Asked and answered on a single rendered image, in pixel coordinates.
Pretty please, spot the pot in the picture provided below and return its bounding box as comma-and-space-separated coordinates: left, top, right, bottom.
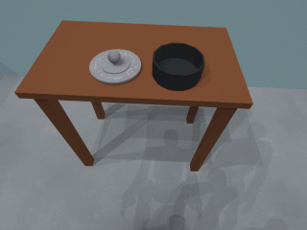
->
152, 42, 205, 91

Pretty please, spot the table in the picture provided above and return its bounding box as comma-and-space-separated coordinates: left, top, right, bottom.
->
14, 20, 253, 172

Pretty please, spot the lid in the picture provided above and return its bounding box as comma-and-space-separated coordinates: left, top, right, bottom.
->
89, 49, 141, 84

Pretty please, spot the knob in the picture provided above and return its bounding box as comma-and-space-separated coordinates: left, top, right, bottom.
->
107, 50, 121, 63

